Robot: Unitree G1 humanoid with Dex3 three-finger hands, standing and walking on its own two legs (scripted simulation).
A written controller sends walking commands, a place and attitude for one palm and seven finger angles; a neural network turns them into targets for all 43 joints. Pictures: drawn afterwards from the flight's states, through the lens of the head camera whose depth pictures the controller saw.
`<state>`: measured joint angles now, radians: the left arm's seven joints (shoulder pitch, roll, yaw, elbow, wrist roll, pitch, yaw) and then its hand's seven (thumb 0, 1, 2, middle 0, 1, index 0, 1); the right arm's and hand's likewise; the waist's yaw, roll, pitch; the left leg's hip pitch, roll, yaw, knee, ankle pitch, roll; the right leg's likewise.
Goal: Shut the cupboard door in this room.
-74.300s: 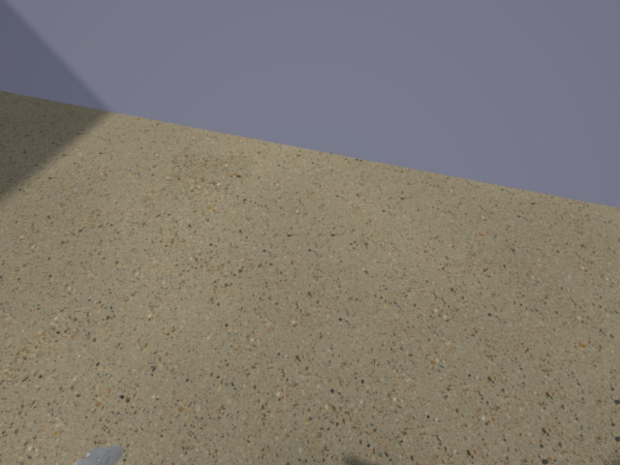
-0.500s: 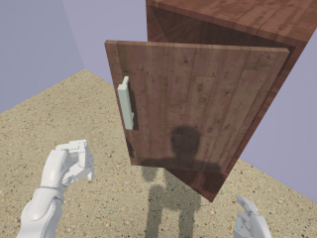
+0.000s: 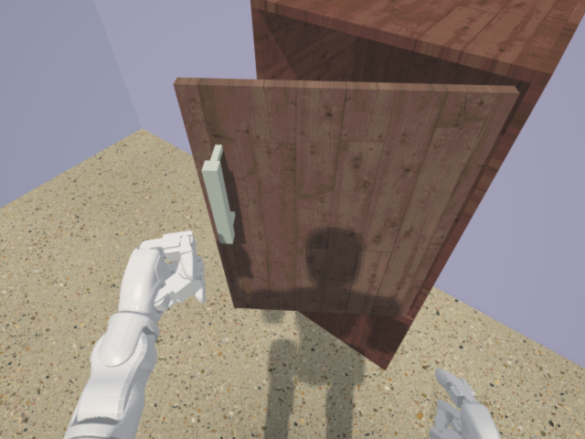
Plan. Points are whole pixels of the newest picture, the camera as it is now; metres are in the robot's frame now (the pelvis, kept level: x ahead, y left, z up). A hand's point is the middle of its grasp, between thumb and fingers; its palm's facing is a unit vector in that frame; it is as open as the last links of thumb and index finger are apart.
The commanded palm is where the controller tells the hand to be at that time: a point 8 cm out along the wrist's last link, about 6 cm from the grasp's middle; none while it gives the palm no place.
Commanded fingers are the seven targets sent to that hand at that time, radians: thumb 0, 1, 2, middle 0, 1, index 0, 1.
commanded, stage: bring the fist close to the handle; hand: left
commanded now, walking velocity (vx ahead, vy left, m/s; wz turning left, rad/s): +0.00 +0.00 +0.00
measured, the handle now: (222, 196) +0.44 +0.14 +0.09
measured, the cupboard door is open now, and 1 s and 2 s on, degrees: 33 33 16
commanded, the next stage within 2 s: push the door shut along its arc in 0.66 s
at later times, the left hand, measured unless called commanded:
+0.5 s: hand (234, 248) +0.34 +0.10 +0.09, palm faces -0.02 -1.00 -0.01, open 3.1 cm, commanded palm +0.32 +0.15 +0.09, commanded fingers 0.00 0.90 0.90 -1.30 -1.50 -1.30 -1.50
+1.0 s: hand (241, 238) +0.36 +0.10 +0.09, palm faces -0.06 -1.00 -0.03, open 3.1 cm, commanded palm +0.35 +0.15 +0.09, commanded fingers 0.00 0.90 0.90 -1.30 -1.50 -1.30 -1.50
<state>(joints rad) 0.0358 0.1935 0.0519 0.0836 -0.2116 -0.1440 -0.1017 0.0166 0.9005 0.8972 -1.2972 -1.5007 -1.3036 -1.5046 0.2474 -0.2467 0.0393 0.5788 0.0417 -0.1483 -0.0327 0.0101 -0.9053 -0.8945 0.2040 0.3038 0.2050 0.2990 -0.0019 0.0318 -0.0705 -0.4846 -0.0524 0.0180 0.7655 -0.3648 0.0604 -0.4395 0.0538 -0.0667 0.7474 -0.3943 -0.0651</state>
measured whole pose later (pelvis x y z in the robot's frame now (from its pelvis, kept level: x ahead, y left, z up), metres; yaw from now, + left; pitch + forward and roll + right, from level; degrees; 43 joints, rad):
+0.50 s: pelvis +0.00 +0.00 +0.00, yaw -1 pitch +5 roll +0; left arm -0.18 0.12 -0.01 0.28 -0.14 -0.14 0.05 0.02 0.90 0.90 -1.30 -1.50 -1.30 -1.50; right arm 0.27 -0.23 0.03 0.58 0.03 -0.04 0.00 0.01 -0.91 -0.89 0.20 0.30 0.21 0.30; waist -0.02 0.03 -0.07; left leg -0.48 -0.05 0.04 0.75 -0.36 0.07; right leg -0.45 0.05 -0.04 0.74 -0.38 -0.06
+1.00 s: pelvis -0.01 -0.01 +0.00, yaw +0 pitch +5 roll +0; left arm -0.32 0.16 0.01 0.46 -0.16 -0.18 -0.02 0.02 0.90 0.90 -1.30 -1.50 -1.30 -1.50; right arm 0.23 -0.24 0.04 0.60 0.04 -0.03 -0.02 0.01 -0.91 -0.89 0.20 0.30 0.21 0.30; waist -0.03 0.03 -0.06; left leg -0.48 -0.05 0.02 0.74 -0.34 0.05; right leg -0.45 0.06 -0.06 0.73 -0.37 -0.08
